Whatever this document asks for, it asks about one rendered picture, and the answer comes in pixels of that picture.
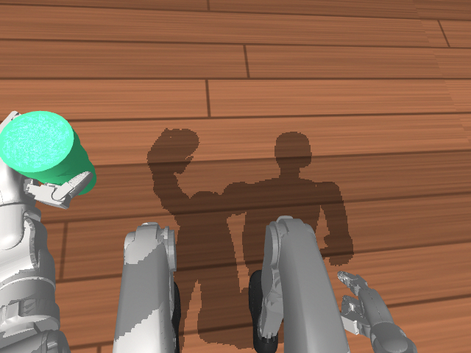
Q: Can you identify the right robot hand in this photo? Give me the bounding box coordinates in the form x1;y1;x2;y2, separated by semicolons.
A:
337;271;394;338

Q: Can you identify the left robot hand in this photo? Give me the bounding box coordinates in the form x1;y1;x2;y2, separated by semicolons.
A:
0;111;93;209

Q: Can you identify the right robot arm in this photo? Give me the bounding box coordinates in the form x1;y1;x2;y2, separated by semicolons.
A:
370;322;417;353

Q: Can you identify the left robot arm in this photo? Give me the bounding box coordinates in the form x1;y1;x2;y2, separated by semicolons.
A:
0;202;71;353

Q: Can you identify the cup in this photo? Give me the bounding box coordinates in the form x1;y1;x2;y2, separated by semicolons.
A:
0;111;96;195

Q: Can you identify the right robot foot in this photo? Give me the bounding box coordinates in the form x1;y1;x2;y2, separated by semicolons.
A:
249;270;278;353

